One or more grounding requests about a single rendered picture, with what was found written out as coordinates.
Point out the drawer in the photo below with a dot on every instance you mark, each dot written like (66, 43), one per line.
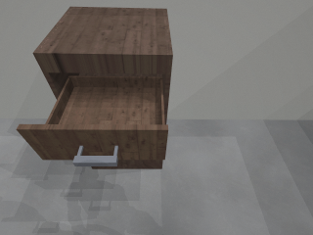
(99, 113)

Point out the cabinet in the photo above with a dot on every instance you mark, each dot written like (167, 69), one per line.
(109, 41)

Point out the handle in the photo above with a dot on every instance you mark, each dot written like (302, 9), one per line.
(80, 160)

